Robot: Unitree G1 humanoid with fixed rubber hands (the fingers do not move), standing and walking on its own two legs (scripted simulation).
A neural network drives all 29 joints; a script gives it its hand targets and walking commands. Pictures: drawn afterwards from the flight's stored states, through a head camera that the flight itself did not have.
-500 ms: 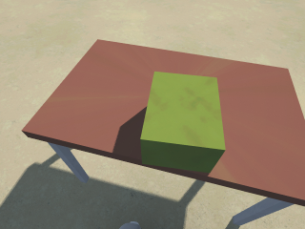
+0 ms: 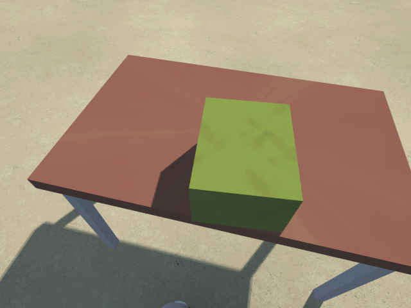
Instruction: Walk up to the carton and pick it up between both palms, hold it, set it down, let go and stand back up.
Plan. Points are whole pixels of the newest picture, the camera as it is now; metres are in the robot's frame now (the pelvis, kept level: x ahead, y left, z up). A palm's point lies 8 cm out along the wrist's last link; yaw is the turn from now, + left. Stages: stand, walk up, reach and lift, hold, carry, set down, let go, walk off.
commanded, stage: walk up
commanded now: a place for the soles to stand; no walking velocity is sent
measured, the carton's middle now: (242, 161) +0.48 -0.06 -0.05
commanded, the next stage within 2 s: none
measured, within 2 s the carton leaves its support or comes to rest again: neither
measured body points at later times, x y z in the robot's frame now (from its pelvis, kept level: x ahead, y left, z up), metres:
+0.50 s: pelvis +0.00 +0.00 +0.00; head +0.03 +0.01 +0.45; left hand +0.07 +0.26 -0.15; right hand +0.09 -0.26 -0.13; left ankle +0.09 +0.11 -0.73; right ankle -0.04 -0.11 -0.73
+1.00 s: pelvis +0.00 +0.00 +0.00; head +0.03 +0.01 +0.45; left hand +0.06 +0.26 -0.15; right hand +0.07 -0.25 -0.14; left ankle +0.09 +0.11 -0.73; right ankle -0.04 -0.11 -0.73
